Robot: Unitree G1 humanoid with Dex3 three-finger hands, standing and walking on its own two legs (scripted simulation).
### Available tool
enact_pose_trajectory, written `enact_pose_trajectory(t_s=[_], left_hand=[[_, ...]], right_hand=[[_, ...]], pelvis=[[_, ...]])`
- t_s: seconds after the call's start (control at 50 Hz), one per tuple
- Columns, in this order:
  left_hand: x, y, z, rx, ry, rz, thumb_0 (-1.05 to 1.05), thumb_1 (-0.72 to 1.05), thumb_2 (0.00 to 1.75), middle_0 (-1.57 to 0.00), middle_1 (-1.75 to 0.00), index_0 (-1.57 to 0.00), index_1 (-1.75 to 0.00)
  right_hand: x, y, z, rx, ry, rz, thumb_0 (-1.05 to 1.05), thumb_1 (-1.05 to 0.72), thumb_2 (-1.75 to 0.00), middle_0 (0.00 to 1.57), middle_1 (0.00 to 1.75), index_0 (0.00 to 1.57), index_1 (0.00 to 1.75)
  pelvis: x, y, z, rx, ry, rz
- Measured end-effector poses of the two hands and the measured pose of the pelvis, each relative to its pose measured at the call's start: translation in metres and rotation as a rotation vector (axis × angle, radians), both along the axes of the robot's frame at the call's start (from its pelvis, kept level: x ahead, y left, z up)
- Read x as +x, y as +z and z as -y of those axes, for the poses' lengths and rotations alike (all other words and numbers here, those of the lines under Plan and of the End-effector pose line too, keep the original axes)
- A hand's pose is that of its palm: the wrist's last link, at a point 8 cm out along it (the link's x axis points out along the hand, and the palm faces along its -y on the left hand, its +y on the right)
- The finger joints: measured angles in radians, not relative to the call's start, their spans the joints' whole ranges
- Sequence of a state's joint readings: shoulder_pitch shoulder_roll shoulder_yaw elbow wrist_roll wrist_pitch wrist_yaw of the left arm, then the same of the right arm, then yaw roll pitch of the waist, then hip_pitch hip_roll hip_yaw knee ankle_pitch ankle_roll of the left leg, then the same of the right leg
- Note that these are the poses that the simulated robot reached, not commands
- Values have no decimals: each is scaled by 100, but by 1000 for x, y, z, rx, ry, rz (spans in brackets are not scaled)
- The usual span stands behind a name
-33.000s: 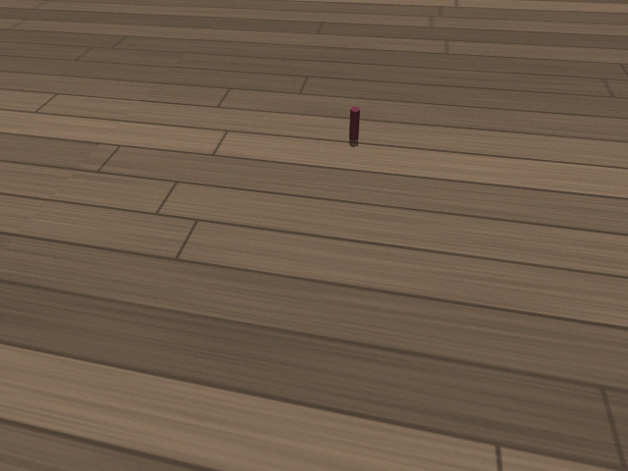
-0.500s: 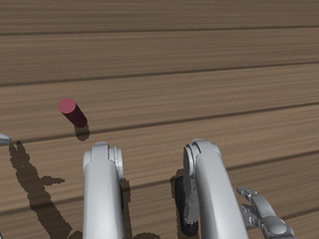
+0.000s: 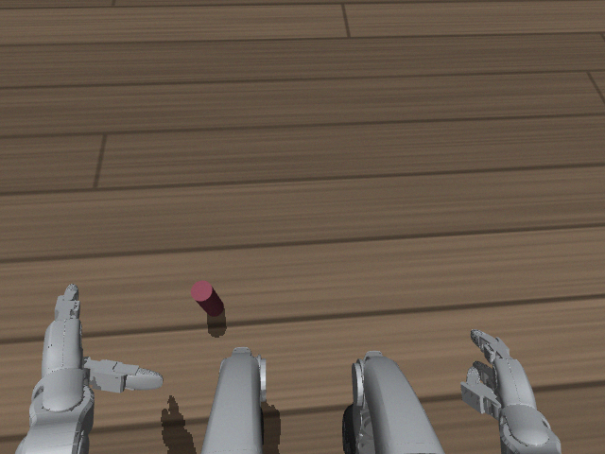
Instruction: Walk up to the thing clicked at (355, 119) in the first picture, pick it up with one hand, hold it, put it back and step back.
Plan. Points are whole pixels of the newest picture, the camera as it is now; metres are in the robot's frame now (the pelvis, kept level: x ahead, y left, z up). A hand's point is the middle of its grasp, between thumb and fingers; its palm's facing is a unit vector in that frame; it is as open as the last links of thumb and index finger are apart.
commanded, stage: home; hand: left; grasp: from the side
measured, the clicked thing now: (208, 299) +0.43 +0.25 -0.51
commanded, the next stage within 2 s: none
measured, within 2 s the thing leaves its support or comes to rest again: neither
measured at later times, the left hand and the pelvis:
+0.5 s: hand (114, 373) +0.21 +0.20 +0.07, palm faces +0.15 -0.94 -0.30, open 17.4 cm; pelvis +0.05 +0.02 +0.12, yaw +2 degrees
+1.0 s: hand (127, 387) +0.20 +0.19 +0.07, palm faces +0.14 -0.95 -0.28, open 17.6 cm; pelvis +0.04 +0.00 +0.13, yaw +2 degrees
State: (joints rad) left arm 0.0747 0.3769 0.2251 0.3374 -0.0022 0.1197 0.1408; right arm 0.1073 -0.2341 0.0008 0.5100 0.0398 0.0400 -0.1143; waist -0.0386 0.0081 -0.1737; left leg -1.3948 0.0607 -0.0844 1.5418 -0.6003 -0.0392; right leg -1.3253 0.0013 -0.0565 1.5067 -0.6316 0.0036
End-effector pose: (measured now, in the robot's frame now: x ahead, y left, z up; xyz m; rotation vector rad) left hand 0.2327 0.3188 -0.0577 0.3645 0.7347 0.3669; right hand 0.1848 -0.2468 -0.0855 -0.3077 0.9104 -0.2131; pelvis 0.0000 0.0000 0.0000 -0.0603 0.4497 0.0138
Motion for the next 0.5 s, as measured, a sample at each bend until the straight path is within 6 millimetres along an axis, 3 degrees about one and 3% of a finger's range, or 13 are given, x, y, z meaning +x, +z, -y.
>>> enact_pose_trajectory(t_s=[0.12,0.24,0.38,0.5], left_hand=[[-14,42,25,-67,8,-45,-1,-49,9,-7,-6,-6,-6],[-23,87,44,-110,-3,-42,-1,-50,8,-6,-6,-6,-6],[-33,138,63,-136,-49,5,-1,-52,7,-6,-6,-6,-6],[-43,158,72,-154,-66,29,-1,-54,6,-6,-5,-5,-6]], right_hand=[[3,57,-3,-13,-17,59,1,-90,-90,21,30,20,30],[-3,99,-10,-16,-48,94,1,-90,-90,21,30,20,30],[-1,128,-23,11,-71,171,1,-89,-90,21,30,20,30],[10,139,-34,40,-48,228,1,-89,-90,21,30,20,30]], pelvis=[[16,47,-4,3,15,80],[31,83,-8,9,23,163],[43,109,-15,13,26,239],[45,118,-16,18,27,279]])
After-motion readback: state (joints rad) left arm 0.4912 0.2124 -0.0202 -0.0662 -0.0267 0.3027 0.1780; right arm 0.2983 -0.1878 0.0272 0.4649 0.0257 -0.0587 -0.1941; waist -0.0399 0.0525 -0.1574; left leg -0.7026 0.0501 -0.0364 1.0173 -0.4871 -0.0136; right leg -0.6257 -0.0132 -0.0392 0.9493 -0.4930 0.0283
